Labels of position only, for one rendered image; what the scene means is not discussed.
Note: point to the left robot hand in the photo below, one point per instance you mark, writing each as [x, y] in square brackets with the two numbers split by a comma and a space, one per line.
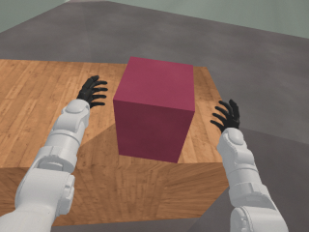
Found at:
[87, 91]

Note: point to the right robot hand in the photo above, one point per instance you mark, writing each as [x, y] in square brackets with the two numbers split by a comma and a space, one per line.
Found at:
[232, 117]

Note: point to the carton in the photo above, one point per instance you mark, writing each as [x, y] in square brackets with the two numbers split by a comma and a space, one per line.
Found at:
[154, 105]

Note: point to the pedestal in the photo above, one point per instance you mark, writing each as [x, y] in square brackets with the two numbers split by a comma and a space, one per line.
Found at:
[108, 187]

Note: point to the right robot forearm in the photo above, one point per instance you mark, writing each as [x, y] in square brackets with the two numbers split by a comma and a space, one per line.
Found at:
[246, 188]

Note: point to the right robot upper arm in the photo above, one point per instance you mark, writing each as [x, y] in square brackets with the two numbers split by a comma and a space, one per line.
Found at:
[256, 219]

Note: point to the left robot forearm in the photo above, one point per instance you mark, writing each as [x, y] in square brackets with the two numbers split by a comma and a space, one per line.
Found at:
[61, 146]

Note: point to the left robot upper arm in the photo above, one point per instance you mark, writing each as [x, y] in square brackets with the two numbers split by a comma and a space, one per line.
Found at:
[45, 195]

